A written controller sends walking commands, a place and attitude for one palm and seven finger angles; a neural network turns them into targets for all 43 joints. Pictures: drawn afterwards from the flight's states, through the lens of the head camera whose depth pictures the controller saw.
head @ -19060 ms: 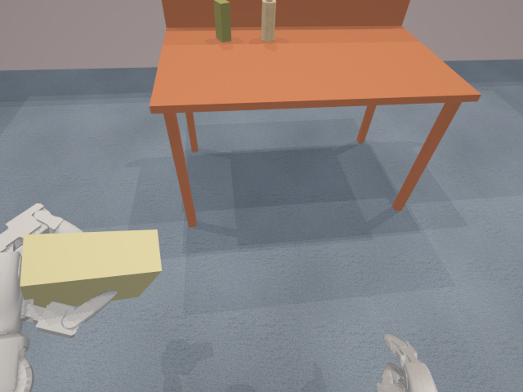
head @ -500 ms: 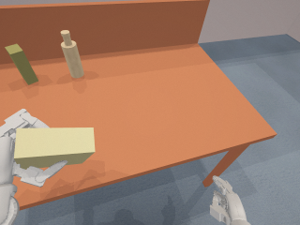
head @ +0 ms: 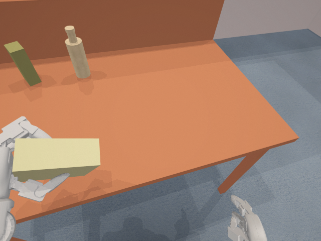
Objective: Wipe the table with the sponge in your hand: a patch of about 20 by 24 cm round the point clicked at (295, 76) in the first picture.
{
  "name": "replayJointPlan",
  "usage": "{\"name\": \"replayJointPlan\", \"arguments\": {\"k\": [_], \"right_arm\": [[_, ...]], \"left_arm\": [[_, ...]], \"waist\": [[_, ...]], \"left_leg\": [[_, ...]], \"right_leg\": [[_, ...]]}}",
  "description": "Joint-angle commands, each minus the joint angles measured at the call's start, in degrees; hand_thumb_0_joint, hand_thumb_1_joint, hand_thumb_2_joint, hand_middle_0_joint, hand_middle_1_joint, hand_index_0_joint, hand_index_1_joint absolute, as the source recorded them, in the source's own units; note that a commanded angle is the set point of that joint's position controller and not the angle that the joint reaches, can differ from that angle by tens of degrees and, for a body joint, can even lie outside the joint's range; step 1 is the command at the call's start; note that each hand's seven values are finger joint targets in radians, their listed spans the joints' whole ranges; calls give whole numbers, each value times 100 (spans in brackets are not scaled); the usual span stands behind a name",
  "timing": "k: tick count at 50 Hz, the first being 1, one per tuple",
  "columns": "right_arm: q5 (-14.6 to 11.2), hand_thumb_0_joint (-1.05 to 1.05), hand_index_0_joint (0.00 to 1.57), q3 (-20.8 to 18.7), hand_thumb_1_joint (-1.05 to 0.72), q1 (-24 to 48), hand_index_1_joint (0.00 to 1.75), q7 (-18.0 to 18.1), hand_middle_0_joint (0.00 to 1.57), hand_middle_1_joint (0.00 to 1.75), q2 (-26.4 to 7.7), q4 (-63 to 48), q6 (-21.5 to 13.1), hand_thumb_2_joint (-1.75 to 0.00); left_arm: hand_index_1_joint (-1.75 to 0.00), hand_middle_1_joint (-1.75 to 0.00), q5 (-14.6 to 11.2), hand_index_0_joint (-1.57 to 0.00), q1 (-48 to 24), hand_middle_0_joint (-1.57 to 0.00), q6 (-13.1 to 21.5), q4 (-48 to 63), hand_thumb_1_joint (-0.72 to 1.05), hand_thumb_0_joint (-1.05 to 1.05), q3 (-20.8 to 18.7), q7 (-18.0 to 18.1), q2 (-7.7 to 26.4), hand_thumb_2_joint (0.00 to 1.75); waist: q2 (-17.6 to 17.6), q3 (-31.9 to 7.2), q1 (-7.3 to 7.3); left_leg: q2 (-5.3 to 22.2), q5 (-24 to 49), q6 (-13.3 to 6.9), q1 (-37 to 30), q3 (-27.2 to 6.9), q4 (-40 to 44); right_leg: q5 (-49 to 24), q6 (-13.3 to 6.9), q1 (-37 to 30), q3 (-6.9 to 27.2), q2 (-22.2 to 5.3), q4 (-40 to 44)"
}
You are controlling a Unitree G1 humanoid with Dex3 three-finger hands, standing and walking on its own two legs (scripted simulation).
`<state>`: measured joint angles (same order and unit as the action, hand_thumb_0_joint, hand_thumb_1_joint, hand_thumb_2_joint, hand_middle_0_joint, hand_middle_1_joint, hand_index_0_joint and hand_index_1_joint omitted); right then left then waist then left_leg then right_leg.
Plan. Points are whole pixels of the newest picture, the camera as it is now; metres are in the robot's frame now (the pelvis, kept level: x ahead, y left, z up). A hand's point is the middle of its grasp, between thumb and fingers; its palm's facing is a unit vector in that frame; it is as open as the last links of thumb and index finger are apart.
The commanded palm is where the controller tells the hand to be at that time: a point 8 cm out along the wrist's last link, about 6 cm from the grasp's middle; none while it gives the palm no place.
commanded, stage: look again from close up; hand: left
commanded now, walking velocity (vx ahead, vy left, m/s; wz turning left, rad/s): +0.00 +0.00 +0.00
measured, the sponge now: (69, 160) +0.24 +0.21 +0.12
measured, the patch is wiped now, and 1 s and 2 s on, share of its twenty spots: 0.00 0.00 0.00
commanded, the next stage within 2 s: shuffle to correct the standing spot in 0.24 s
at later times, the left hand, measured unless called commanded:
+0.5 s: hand (47, 153) +0.23 +0.24 +0.15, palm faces +0.34 -0.86 -0.39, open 9.5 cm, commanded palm +0.18 +0.27 +0.17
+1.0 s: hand (93, 145) +0.26 +0.16 +0.15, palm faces +0.28 -0.87 -0.42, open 9.5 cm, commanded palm +0.20 +0.20 +0.17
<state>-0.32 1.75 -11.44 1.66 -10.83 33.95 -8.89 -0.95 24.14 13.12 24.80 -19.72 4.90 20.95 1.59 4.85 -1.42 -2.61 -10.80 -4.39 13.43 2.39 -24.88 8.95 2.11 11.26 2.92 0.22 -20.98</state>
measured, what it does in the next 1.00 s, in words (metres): shifts its weight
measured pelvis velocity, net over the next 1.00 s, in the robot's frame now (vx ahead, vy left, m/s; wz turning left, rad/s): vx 0.03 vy -0.07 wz -0.03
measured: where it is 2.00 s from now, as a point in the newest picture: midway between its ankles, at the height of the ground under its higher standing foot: outside the picture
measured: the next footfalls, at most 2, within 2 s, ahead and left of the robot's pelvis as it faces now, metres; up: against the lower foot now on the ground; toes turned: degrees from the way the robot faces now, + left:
none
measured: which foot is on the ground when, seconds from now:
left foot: down 0.00-1.00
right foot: down 0.00-1.00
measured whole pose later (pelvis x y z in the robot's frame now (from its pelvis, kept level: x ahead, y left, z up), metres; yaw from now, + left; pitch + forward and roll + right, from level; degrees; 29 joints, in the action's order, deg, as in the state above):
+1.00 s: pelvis +0.03 -0.07 -0.01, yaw -1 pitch +1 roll -1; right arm -1.0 -0.7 -11.5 2.0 -12.4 31.9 -5.3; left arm -4.4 27.0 8.0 29.3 -21.0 4.0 22.6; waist 0.4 3.2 0.5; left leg 3.8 -16.6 1.5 15.2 1.1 -31.2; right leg 14.1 -4.3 13.6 1.7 6.7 -27.2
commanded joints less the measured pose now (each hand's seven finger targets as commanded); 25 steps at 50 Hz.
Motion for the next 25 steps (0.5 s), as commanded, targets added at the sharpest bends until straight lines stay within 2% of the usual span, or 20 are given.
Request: {"name": "replayJointPlan", "arguments": {"k": [1,2,3,6,7,8,9,11,12,13,14,16,17,18,21,22,23,25], "right_arm": [[-42,0,20,-395,-90,493,30,75,20,30,-781,-937,-350,-90],[-63,0,20,-382,-90,574,30,83,20,30,-779,-910,-365,-90],[-28,0,20,-363,-90,532,30,87,20,30,-783,-903,-333,-90],[-54,0,20,-415,-90,482,30,87,20,30,-798,-916,-332,-90],[-76,0,20,-398,-90,559,30,97,20,30,-791,-893,-333,-90],[-35,0,20,-368,-90,524,30,98,20,30,-802,-885,-304,-90],[-61,0,20,-403,-90,523,30,98,20,30,-796,-922,-322,-90],[-57,0,20,-417,-90,498,30,103,20,30,-803,-932,-318,-90],[-77,0,20,-395,-90,586,30,112,20,30,-796,-915,-324,-90],[-38,0,20,-366,-90,538,30,111,20,30,-804,-902,-295,-90],[-57,0,20,-399,-90,546,30,115,20,30,-800,-930,-305,-90],[-55,0,20,-408,-90,509,30,114,20,30,-801,-944,-297,-90],[-77,0,20,-396,-90,569,30,120,20,30,-806,-921,-294,-90],[-40,0,20,-365,-90,537,30,117,20,30,-796,-906,-269,-90],[-54,0,20,-423,-90,483,30,100,20,30,-791,-944,-240,-90],[-75,0,20,-402,-90,586,30,104,20,30,-777,-940,-234,-90],[-46,0,20,-384,-90,544,30,93,20,30,-772,-939,-197,-90],[-64,0,20,-427,-90,515,30,65,20,30,-787,-997,-186,-90]], "left_arm": [[-160,-160,-133,-120,-357,-120,419,1501,10,0,-683,151,954,130],[-160,-160,-110,-120,-391,-120,411,1585,10,0,-789,179,1061,130],[-160,-160,-154,-120,-293,-120,412,1431,10,0,-682,156,924,130],[-160,-160,-164,-120,-272,-120,382,1409,10,0,-692,139,938,130],[-160,-160,-140,-120,-309,-120,369,1489,10,0,-794,172,1039,130],[-160,-160,-171,-120,-291,-120,376,1383,10,0,-634,141,879,130],[-160,-160,-164,-120,-333,-120,371,1455,10,0,-644,141,912,130],[-160,-160,-164,-120,-305,-120,366,1503,10,0,-665,136,944,130],[-160,-160,-145,-120,-332,-120,348,1580,10,0,-784,172,1068,130],[-160,-160,-181,-120,-303,-120,358,1454,10,0,-600,140,866,130],[-160,-160,-168,-120,-294,-120,343,1470,10,0,-656,147,938,130],[-160,-160,-173,-120,-263,-120,321,1444,10,0,-663,143,952,130],[-160,-160,-154,-120,-344,-120,314,1565,10,0,-728,170,1022,130],[-160,-160,-184,-120,-345,-120,322,1443,10,0,-585,143,872,130],[-160,-160,-197,-120,-487,-120,285,1442,10,0,-629,116,922,130],[-160,-160,-182,-120,-550,-120,258,1520,10,0,-758,137,1061,130],[-160,-160,-216,-120,-561,-120,250,1450,10,0,-567,102,858,130],[-160,-160,-207,-120,-679,-120,232,1605,10,0,-566,88,897,130]], "waist": [[-581,-1157,14],[-572,-1162,14],[-529,-1132,8],[-501,-1146,20],[-583,-1132,21],[-548,-1101,16],[-626,-1123,23],[-554,-1209,17],[-605,-1179,16],[-565,-1136,13],[-635,-1137,12],[-512,-1150,12],[-597,-1121,23],[-564,-1094,23],[-526,-1148,31],[-644,-1123,22],[-605,-1100,35],[-807,-1155,33]], "left_leg": [[707,-112,364,-104,-662,667],[708,-26,402,-170,-639,667],[703,-9,377,-142,-616,683],[719,98,393,-212,-633,632],[720,167,421,-265,-594,638],[700,131,398,-149,-611,691],[720,154,409,-208,-628,676],[736,282,401,-276,-627,620],[743,291,429,-315,-590,637],[720,200,401,-197,-619,689],[743,215,408,-212,-636,678],[745,249,393,-270,-614,626],[734,261,419,-272,-606,647],[742,210,419,-231,-622,717],[918,291,466,-407,-664,705],[962,265,473,-473,-625,730],[997,157,437,-381,-660,772],[1097,287,426,-463,-697,739]], "right_leg": [[-606,-280,-536,126,-162,83],[-612,-285,-489,124,-143,73],[-601,-265,-485,60,-138,111],[-660,-285,-439,156,-165,111],[-675,-288,-395,137,-154,100],[-639,-265,-451,62,-130,112],[-665,-284,-441,118,-148,85],[-754,-285,-466,136,-165,67],[-737,-280,-410,113,-159,53],[-646,-267,-446,56,-132,83],[-692,-278,-466,105,-155,75],[-726,-278,-416,136,-174,94],[-714,-288,-398,135,-156,89],[-637,-268,-384,55,-115,99],[-572,-264,-234,74,-79,-26],[-514,-256,-137,38,-57,-68],[-427,-240,-148,-42,-22,-109],[-404,-256,-104,-45,-17,-263]]}}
